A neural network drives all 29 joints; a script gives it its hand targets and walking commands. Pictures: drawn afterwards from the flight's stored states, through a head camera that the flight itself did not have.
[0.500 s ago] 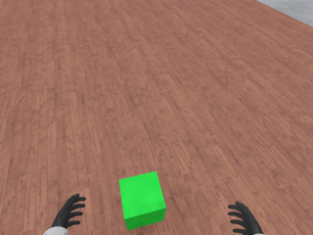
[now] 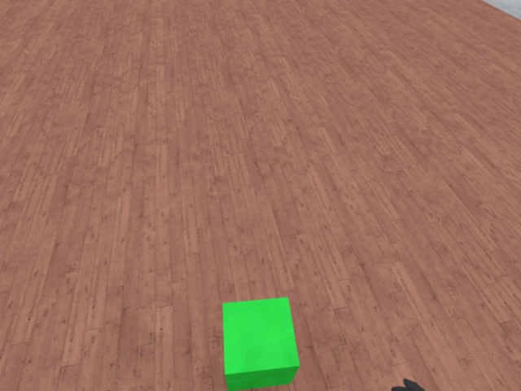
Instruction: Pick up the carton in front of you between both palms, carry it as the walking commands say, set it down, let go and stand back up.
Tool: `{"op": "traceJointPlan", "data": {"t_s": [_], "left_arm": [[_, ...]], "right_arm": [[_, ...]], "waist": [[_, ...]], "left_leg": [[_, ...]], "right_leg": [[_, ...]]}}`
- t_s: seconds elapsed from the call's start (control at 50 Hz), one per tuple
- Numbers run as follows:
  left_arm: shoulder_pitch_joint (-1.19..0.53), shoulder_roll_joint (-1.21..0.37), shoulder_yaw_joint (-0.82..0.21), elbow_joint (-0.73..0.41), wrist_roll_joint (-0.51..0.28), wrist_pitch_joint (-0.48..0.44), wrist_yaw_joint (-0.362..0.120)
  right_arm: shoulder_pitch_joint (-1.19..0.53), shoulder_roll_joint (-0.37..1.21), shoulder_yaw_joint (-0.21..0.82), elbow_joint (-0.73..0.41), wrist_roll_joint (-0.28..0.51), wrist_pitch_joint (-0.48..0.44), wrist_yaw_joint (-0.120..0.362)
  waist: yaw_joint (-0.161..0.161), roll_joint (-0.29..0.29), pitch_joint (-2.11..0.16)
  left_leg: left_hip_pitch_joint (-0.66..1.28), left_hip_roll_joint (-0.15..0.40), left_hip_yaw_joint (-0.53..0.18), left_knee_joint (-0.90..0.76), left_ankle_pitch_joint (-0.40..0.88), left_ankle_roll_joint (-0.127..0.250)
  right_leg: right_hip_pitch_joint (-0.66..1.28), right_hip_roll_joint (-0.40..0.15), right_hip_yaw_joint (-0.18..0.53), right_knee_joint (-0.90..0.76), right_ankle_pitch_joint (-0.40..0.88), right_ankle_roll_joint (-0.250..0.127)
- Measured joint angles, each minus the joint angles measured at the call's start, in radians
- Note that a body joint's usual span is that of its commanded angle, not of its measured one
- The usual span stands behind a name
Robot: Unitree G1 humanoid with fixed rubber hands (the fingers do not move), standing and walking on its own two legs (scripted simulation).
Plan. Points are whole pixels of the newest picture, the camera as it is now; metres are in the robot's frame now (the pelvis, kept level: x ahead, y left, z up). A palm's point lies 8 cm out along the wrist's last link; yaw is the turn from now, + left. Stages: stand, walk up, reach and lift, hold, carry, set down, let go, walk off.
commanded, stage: stand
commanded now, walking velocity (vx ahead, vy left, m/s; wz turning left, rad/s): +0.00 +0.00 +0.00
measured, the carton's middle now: (257, 345) +0.36 +0.01 -0.62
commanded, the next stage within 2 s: none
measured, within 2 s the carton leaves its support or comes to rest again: neither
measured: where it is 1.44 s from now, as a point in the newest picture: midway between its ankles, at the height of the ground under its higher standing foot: outside the picture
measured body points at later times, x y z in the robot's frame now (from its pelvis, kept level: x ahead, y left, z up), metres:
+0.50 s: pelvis -0.02 -0.01 +0.00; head +0.00 +0.01 +0.45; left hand +0.01 +0.28 -0.13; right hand +0.06 -0.26 -0.11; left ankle -0.02 +0.11 -0.71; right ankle -0.12 -0.13 -0.71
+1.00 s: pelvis -0.02 -0.01 +0.01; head -0.02 +0.00 +0.46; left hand -0.04 +0.25 -0.13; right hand +0.06 -0.26 -0.11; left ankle -0.02 +0.10 -0.71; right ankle -0.12 -0.13 -0.71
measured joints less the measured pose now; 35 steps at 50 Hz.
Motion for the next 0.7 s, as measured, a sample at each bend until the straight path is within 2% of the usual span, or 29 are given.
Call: {"op": "traceJointPlan", "data": {"t_s": [0.48,0.7], "left_arm": [[0.013,0.01,0.012,0.095,0.005,0.036,-0.004],[0.023,0.003,0.0,0.134,0.01,0.037,-0.006]], "right_arm": [[0.039,-0.012,0.0,0.026,-0.002,0.037,-0.015],[0.03,-0.01,0.001,0.041,0.001,0.038,-0.012]], "waist": [[-0.019,0.009,0.051],[-0.01,0.006,0.065]], "left_leg": [[0.018,-0.003,-0.05,-0.016,0.035,-0.011],[0.032,0.002,-0.048,-0.024,0.048,-0.015]], "right_leg": [[0.048,0.008,-0.054,-0.042,0.028,-0.011],[0.068,0.009,-0.065,-0.05,0.037,-0.015]]}}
